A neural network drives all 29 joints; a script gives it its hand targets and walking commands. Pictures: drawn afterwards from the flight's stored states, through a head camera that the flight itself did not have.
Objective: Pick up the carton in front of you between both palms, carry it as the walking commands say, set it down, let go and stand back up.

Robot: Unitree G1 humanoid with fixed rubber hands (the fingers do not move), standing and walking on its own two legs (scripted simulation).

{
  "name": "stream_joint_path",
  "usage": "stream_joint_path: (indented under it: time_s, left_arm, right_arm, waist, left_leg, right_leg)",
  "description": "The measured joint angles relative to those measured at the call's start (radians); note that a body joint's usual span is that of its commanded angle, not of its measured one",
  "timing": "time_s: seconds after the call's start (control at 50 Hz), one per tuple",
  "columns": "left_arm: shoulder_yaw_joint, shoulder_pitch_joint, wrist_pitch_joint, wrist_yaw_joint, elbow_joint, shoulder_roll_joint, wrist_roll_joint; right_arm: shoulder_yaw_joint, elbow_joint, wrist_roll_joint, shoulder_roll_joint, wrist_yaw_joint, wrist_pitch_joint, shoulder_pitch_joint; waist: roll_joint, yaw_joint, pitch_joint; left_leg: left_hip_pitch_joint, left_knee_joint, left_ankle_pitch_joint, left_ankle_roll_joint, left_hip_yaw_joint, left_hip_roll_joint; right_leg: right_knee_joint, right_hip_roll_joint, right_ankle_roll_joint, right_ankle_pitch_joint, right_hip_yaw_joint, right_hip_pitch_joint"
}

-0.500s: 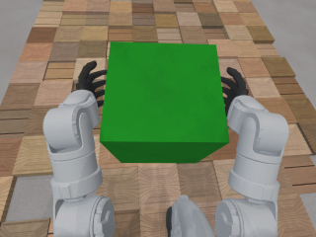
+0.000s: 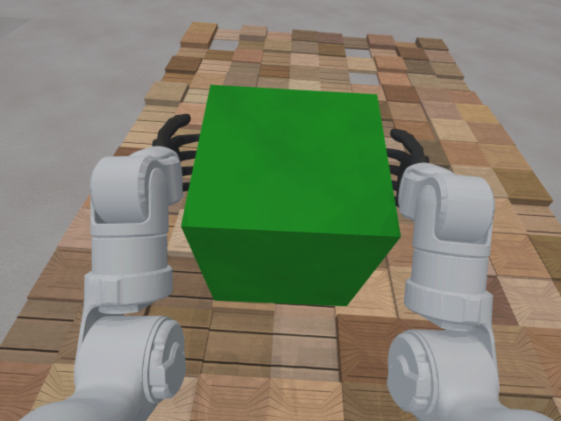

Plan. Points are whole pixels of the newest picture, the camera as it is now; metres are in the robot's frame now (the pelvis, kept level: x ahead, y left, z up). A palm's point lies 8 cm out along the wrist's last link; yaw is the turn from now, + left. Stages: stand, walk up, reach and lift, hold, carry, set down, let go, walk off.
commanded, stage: carry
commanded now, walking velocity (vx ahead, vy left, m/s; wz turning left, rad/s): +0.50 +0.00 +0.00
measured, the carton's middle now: (286, 208) +0.39 +0.02 +0.12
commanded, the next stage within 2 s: none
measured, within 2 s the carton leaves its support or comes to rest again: neither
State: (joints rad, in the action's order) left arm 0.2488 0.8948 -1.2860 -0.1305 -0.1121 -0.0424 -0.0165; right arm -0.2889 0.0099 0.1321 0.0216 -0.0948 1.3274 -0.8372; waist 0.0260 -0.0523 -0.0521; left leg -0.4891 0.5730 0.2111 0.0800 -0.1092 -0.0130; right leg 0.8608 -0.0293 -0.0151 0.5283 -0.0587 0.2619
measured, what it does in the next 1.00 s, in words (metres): walks ahead: right foot, then left foot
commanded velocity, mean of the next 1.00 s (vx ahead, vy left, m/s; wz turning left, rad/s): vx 0.50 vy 0.00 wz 0.00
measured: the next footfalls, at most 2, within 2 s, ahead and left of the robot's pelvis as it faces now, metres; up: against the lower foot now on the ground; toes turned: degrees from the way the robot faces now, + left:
right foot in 0.40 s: +0.39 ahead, -0.09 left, +0.01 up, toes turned -6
left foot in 0.86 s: +0.70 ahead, +0.10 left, +0.00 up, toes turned +3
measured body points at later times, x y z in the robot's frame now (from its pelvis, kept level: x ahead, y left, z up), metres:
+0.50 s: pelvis +0.28 -0.02 +0.01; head +0.33 -0.02 +0.46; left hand +0.65 +0.14 +0.10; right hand +0.66 -0.16 +0.10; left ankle +0.14 +0.08 -0.63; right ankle +0.35 -0.08 -0.71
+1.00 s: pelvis +0.59 +0.03 +0.01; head +0.61 +0.03 +0.46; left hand +0.96 +0.17 +0.10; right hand +0.94 -0.13 +0.10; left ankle +0.66 +0.10 -0.71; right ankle +0.45 -0.07 -0.63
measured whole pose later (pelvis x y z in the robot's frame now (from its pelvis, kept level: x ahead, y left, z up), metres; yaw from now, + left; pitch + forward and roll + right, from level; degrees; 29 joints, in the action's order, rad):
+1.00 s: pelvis +0.59 +0.03 +0.01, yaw -2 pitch +4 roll +0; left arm 0.19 0.61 -1.18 -0.11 -0.14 -0.01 -0.04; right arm -0.18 0.11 0.09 0.04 -0.11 1.19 -0.58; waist 0.02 0.01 -0.04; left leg -0.45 0.55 0.17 0.09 -0.12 -0.03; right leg 1.12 0.00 -0.02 0.40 -0.02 0.36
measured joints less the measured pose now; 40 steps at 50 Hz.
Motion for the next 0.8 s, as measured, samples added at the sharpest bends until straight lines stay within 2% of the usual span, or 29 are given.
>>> stream_joint_path:
  time_s: [0.04,0.06,0.1,0.2,0.28,0.34,0.38,0.4,0.42,0.48,0.52,0.56,0.6,0.66,0.72,0.8]
  left_arm:
    - [0.000,-0.004,-0.017,0.005,-0.043,-0.005,-0.009]
    - [0.001,-0.008,-0.030,0.005,-0.059,0.000,-0.018]
    - [0.006,-0.022,-0.047,0.006,-0.078,0.016,-0.039]
    - [0.027,-0.084,-0.036,0.008,-0.063,0.059,-0.084]
    - [0.031,-0.146,0.000,0.010,-0.007,0.084,-0.099]
    - [0.024,-0.192,0.025,0.012,0.045,0.092,-0.098]
    - [0.011,-0.217,0.044,0.012,0.068,0.096,-0.094]
    - [0.002,-0.226,0.053,0.012,0.072,0.100,-0.093]
    - [-0.004,-0.235,0.068,0.012,0.075,0.106,-0.094]
    - [-0.023,-0.260,0.098,0.012,0.075,0.109,-0.091]
    - [-0.033,-0.286,0.098,0.009,0.092,0.102,-0.073]
    - [-0.038,-0.301,0.098,0.003,0.116,0.094,-0.051]
    - [-0.038,-0.306,0.102,-0.002,0.141,0.090,-0.033]
    - [-0.033,-0.294,0.110,-0.004,0.159,0.088,-0.019]
    - [-0.032,-0.279,0.120,0.000,0.130,0.092,-0.021]
    - [-0.047,-0.277,0.128,0.009,0.052,0.093,-0.037]
  right_arm:
    - [0.014,0.057,-0.010,-0.008,-0.004,0.009,0.002]
    - [0.017,0.076,-0.019,-0.014,-0.006,0.018,0.010]
    - [0.021,0.100,-0.039,-0.019,-0.010,0.026,0.034]
    - [0.026,0.126,-0.060,-0.011,-0.014,-0.009,0.093]
    - [0.034,0.115,-0.068,0.001,-0.015,-0.064,0.134]
    - [0.047,0.094,-0.072,0.008,-0.015,-0.098,0.158]
    - [0.053,0.073,-0.075,0.008,-0.015,-0.112,0.176]
    - [0.055,0.061,-0.077,0.005,-0.015,-0.115,0.187]
    - [0.058,0.055,-0.081,-0.004,-0.014,-0.120,0.190]
    - [0.063,0.050,-0.083,-0.011,-0.012,-0.133,0.203]
    - [0.069,0.031,-0.073,0.000,-0.012,-0.126,0.219]
    - [0.071,0.000,-0.062,0.011,-0.013,-0.118,0.228]
    - [0.069,-0.034,-0.054,0.021,-0.014,-0.115,0.232]
    - [0.064,-0.074,-0.045,0.030,-0.015,-0.116,0.231]
    - [0.057,-0.081,-0.037,0.032,-0.015,-0.117,0.243]
    - [0.052,-0.040,-0.025,0.027,-0.009,-0.113,0.266]
  waist:
    - [-0.009,0.038,-0.004]
    - [-0.020,0.054,-0.005]
    - [-0.026,0.078,-0.003]
    - [-0.037,0.125,0.020]
    - [-0.029,0.136,0.037]
    - [-0.017,0.127,0.043]
    - [-0.010,0.108,0.048]
    - [-0.006,0.097,0.048]
    - [-0.025,0.075,0.054]
    - [-0.039,0.026,0.073]
    - [-0.030,0.003,0.081]
    - [-0.025,-0.014,0.089]
    - [-0.021,-0.026,0.092]
    - [-0.023,-0.035,0.080]
    - [-0.032,-0.040,0.047]
    - [-0.043,-0.046,-0.011]
  left_leg:
    - [0.023,0.033,0.064,0.010,-0.001,-0.006]
    - [0.044,0.016,0.035,0.016,0.002,-0.002]
    - [0.093,-0.020,0.072,0.015,0.006,-0.004]
    - [0.218,-0.138,0.100,0.003,0.016,0.000]
    - [0.316,-0.203,0.133,-0.008,0.022,-0.001]
    - [0.380,-0.213,0.183,-0.025,0.020,-0.005]
    - [0.393,-0.132,0.221,-0.036,0.006,-0.006]
    - [0.379,-0.041,0.243,-0.038,-0.003,-0.005]
    - [0.343,0.081,0.247,-0.037,-0.004,0.013]
    - [0.157,0.513,0.263,-0.032,0.079,-0.007]
    - [0.051,0.617,0.234,-0.031,0.097,-0.006]
    - [-0.032,0.588,0.208,-0.037,0.103,0.011]
    - [-0.090,0.492,0.200,-0.047,0.104,0.029]
    - [-0.152,0.350,0.103,-0.059,0.101,0.047]
    - [-0.183,0.247,-0.037,-0.064,0.092,0.061]
    - [-0.160,0.087,-0.152,-0.056,0.065,0.058]
  right_leg:
    - [0.255,0.023,-0.008,-0.012,0.040,0.106]
    - [0.335,0.032,-0.011,-0.036,0.041,0.156]
    - [0.387,0.027,-0.014,-0.094,0.034,0.245]
    - [0.231,0.006,0.000,-0.180,0.013,0.390]
    - [-0.005,-0.001,-0.004,-0.294,-0.009,0.419]
    - [-0.207,0.010,-0.023,-0.407,-0.045,0.378]
    - [-0.311,0.026,-0.049,-0.471,-0.073,0.311]
    - [-0.356,0.030,-0.062,-0.477,-0.084,0.259]
    - [-0.333,0.041,-0.074,-0.433,-0.090,0.248]
    - [-0.255,0.053,-0.092,-0.332,-0.091,0.234]
    - [-0.274,0.057,-0.087,-0.313,-0.086,0.197]
    - [-0.306,0.059,-0.092,-0.298,-0.083,0.155]
    - [-0.335,0.058,-0.092,-0.281,-0.078,0.116]
    - [-0.361,0.056,-0.084,-0.246,-0.071,0.061]
    - [-0.377,0.060,-0.070,-0.197,-0.064,-0.003]
    - [-0.377,0.064,-0.046,-0.108,-0.048,-0.107]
